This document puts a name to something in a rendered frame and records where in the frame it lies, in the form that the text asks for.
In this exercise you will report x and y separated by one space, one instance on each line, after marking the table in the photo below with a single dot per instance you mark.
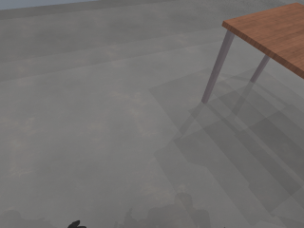
277 32

